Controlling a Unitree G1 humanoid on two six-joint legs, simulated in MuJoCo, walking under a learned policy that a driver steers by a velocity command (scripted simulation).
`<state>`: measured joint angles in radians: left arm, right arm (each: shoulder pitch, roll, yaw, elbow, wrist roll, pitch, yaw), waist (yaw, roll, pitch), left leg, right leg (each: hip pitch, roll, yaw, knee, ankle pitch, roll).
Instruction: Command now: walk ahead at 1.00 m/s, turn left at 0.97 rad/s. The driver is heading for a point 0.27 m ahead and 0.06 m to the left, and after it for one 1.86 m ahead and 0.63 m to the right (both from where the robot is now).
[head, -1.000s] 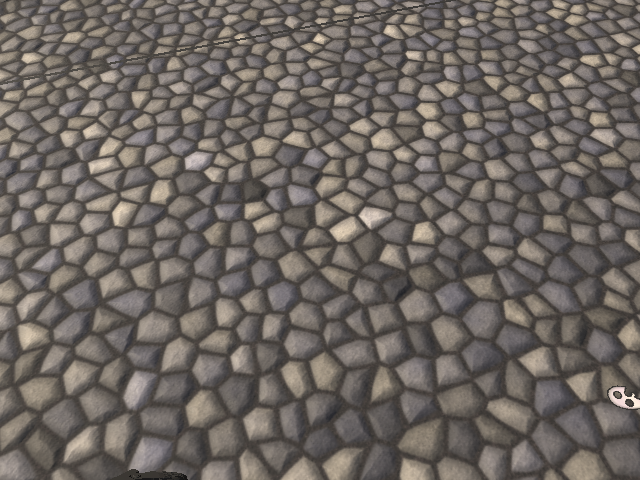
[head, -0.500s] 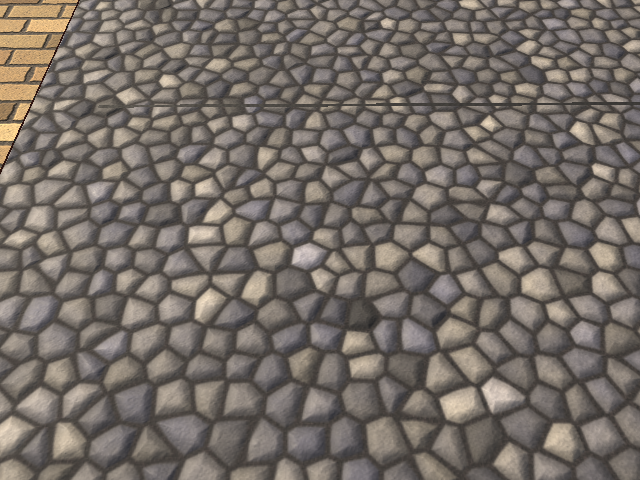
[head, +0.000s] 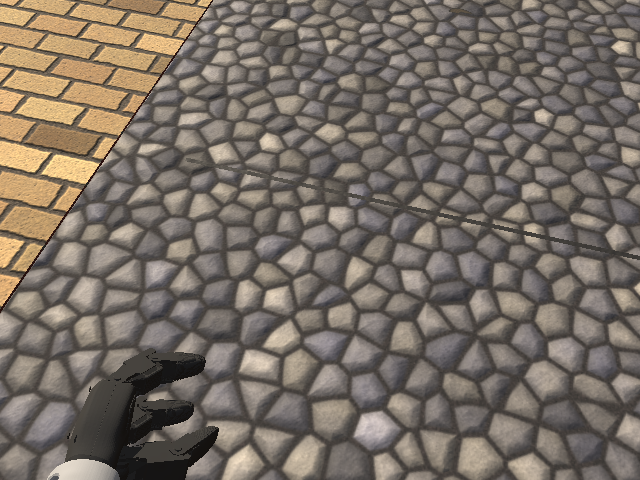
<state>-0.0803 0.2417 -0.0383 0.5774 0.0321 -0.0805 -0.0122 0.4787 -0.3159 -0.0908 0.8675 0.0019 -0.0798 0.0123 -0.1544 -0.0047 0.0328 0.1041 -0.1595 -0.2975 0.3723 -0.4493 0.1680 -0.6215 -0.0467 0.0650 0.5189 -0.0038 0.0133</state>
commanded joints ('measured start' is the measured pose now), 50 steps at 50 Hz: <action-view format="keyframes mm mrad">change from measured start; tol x32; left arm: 1 468 252 107 51 -6 -17 44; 23 565 110 103 130 -61 -14 -7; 37 82 72 69 -1 -5 70 -97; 42 628 225 138 158 -7 60 -47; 50 407 232 140 123 -21 33 12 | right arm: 1 -169 -203 -44 -98 -12 -26 3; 50 -217 -86 66 -258 -81 10 -17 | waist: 1 348 68 -285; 3 205 -467 -505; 6 209 -18 -132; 13 127 -68 30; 23 28 277 -351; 36 173 36 98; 44 217 -294 -293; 50 105 92 6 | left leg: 1 -347 116 -73 518 928 -21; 3 -787 1 118 1063 -52 -45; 12 -867 246 220 641 175 -122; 20 -32 135 325 196 295 -124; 23 192 636 -550 -143 -412 -14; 36 -218 352 533 -286 675 -120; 41 -95 417 549 304 1548 -137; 42 -234 403 531 622 1378 -129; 44 -921 100 383 1368 -62 -210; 50 -754 291 214 896 30 -227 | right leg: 1 793 3 -5 38 -162 -36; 3 1090 -454 869 -221 -664 -176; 17 224 -124 172 -433 -2 -190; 20 286 -36 88 53 292 -140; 22 -83 77 17 710 -492 -110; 24 -229 6 10 859 -322 -125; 40 243 126 -280 236 -61 -210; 43 861 85 -8 105 -241 -289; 44 1094 -183 592 -38 -210 -491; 50 378 -45 413 -297 -155 -385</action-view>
